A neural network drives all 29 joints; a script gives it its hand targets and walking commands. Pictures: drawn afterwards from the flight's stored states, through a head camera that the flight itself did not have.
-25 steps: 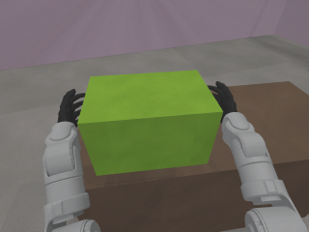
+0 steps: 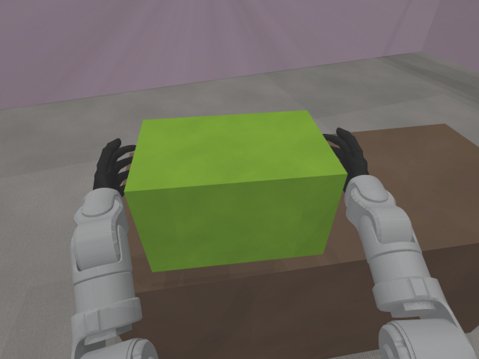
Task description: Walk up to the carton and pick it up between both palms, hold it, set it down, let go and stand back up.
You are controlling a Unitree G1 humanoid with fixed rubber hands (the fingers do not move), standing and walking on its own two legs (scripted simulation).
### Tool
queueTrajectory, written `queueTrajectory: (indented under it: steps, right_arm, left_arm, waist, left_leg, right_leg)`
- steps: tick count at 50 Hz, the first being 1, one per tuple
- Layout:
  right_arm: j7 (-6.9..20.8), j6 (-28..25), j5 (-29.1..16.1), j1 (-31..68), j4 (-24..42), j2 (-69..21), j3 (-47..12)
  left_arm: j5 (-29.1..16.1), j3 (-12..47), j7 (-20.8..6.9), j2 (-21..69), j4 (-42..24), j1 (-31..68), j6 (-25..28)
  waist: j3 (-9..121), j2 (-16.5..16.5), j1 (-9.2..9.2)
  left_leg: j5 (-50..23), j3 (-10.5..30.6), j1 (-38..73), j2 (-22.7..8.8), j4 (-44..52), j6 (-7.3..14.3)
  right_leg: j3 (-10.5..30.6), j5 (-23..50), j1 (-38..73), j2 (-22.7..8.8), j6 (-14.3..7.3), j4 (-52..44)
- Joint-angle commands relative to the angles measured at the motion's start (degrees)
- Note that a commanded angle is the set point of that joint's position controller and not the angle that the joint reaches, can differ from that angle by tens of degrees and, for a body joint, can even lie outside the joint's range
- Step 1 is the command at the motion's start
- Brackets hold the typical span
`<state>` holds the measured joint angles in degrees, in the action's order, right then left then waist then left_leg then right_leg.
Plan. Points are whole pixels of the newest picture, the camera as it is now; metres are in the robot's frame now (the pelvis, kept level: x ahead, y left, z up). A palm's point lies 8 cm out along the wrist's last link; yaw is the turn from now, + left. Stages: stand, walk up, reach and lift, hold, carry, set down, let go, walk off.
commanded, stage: hold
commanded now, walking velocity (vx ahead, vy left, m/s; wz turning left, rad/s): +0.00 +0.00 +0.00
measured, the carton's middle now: (233, 187) +0.39 +0.00 +0.14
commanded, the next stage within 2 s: none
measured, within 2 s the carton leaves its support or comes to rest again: neither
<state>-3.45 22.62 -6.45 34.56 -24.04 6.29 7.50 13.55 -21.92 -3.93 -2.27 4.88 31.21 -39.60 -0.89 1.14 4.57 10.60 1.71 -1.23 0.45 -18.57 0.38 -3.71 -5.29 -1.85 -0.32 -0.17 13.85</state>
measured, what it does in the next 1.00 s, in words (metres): stands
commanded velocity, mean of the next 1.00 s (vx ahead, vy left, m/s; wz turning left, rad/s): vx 0.00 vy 0.00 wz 0.00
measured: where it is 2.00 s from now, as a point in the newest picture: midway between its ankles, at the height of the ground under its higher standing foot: outside the picture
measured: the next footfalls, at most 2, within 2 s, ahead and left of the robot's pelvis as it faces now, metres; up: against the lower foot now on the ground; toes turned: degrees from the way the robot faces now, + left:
none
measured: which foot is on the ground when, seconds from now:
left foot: down 0.00-1.00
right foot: down 0.00-1.00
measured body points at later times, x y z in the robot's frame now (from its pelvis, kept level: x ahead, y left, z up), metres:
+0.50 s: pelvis +0.00 +0.00 +0.00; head -0.03 +0.01 +0.45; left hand +0.37 +0.20 +0.18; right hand +0.37 -0.19 +0.18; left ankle +0.00 +0.11 -0.75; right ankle +0.04 -0.12 -0.75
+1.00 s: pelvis +0.00 +0.00 +0.00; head -0.04 +0.01 +0.45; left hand +0.37 +0.19 +0.18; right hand +0.37 -0.19 +0.17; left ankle +0.00 +0.11 -0.75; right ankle +0.04 -0.12 -0.75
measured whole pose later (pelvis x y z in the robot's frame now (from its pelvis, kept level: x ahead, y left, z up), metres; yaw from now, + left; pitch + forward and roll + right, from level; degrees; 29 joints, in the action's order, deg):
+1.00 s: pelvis +0.00 +0.00 +0.00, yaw +0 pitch -7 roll -1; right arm -4.0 22.1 -6.8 33.1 -22.4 6.1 7.0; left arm 13.4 -22.2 -4.3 -1.9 4.1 30.5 -39.2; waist -1.5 0.7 4.7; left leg 10.8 1.5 -0.7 0.4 -18.4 0.5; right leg -3.5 -5.3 -1.2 -0.2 -0.1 13.4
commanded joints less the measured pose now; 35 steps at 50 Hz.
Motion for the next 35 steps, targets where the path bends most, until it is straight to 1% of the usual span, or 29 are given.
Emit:
queueTrajectory:
  steps: [1, 9, 14, 27, 35]
  right_arm:
    - [8.28, -3.39, -5.61, 35.33, 15.18, -24.02, -19.72]
    - [7.83, -3.85, -5.48, 36.32, 16.86, -24.83, -21.01]
    - [7.37, -3.76, -5.81, 35.86, 17.25, -25.2, -21.68]
    - [6.8, -3.18, -6.6, 33.88, 17.64, -24.37, -21.61]
    - [7.33, -3.26, -6.53, 33.71, 17.88, -23.7, -21.46]
  left_arm:
    - [-9.2, 26.06, -9.53, 21.76, -7.13, 33.0, 2.71]
    - [-8.99, 25.26, -9.55, 21.26, -5.85, 32.59, 3.45]
    - [-9.06, 25.14, -9.69, 20.95, -6.15, 32.59, 3.59]
    - [-9.37, 26.56, -9.88, 21.28, -8.27, 31.93, 3.01]
    - [-9.47, 27.08, -9.47, 21.65, -8.94, 31.45, 2.83]
  waist:
    - [20.33, -3.52, 0.62]
    - [21.1, -1.54, -0.13]
    - [21.62, -1.09, -0.09]
    - [20.82, -3.39, 1.1]
    - [20.28, -3.79, 1.0]
  left_leg:
    - [-12.83, -2.88, -4.33, 2.1, 3.41, -3.36]
    - [-12.47, -3.06, -5.03, 2.49, 3.39, -2.5]
    - [-12.99, -3.07, -4.81, 2.68, 3.24, -2.26]
    - [-15.1, -2.71, -3.28, 2.62, 2.68, -3.42]
    - [-15.56, -2.55, -2.76, 2.28, 2.65, -3.78]
  right_leg:
    - [-0.08, 5.52, 13.0, 2.66, -0.42, 0.53]
    - [0.13, 6.82, 14.02, 2.49, 0.22, 0.64]
    - [0.3, 8.38, 14.61, 2.42, 0.49, 0.73]
    - [0.0, 9.08, 13.95, 2.67, 0.11, 0.6]
    - [-0.32, 7.64, 12.96, 2.94, -0.31, 0.51]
